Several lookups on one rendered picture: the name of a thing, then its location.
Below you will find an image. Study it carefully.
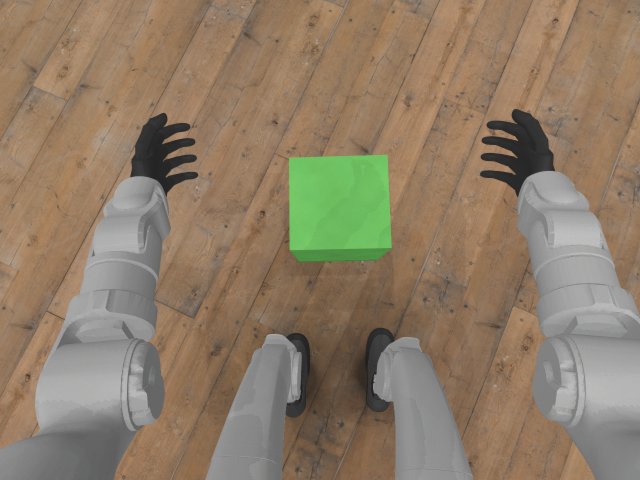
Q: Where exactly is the robot left hand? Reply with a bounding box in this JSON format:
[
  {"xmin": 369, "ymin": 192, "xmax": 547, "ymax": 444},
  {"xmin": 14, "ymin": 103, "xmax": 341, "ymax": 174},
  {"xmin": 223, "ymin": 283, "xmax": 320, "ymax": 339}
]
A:
[{"xmin": 130, "ymin": 113, "xmax": 198, "ymax": 197}]

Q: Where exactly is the right robot foot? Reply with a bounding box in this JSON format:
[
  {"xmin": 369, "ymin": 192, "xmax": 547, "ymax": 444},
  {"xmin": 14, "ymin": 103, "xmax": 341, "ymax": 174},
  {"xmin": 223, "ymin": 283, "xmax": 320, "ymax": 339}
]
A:
[{"xmin": 365, "ymin": 328, "xmax": 394, "ymax": 412}]

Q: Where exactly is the carton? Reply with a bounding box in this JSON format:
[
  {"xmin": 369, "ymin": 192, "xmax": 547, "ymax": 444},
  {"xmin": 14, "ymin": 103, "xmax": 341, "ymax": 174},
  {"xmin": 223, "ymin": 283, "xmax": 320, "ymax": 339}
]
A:
[{"xmin": 289, "ymin": 155, "xmax": 392, "ymax": 262}]

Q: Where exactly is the robot left forearm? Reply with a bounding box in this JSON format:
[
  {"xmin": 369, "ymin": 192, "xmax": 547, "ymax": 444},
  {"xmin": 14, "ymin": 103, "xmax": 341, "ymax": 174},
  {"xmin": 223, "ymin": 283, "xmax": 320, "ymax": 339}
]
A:
[{"xmin": 35, "ymin": 176, "xmax": 171, "ymax": 427}]

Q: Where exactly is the robot right forearm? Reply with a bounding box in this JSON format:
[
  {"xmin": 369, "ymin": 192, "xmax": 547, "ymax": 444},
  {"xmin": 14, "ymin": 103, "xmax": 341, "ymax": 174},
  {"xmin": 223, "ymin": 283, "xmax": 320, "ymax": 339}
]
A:
[{"xmin": 517, "ymin": 171, "xmax": 640, "ymax": 339}]

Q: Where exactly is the robot right shin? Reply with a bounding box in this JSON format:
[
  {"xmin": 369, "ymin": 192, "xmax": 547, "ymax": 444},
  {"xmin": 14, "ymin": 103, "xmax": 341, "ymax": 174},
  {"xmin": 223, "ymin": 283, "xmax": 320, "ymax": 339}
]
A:
[{"xmin": 373, "ymin": 337, "xmax": 433, "ymax": 402}]

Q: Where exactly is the right robot upper arm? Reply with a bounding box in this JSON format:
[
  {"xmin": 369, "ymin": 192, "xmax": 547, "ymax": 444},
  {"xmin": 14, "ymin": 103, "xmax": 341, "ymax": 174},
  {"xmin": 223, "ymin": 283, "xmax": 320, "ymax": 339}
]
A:
[{"xmin": 532, "ymin": 333, "xmax": 640, "ymax": 480}]

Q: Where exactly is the left robot upper arm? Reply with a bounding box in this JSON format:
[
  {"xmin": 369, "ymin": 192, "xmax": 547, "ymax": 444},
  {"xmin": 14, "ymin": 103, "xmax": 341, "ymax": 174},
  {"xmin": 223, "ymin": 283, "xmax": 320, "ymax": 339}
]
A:
[{"xmin": 0, "ymin": 338, "xmax": 165, "ymax": 480}]

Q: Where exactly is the robot right hand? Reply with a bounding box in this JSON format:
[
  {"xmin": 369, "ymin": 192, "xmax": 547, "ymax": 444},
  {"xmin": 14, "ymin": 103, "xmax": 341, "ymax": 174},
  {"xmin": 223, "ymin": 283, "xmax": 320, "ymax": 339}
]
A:
[{"xmin": 480, "ymin": 109, "xmax": 555, "ymax": 197}]

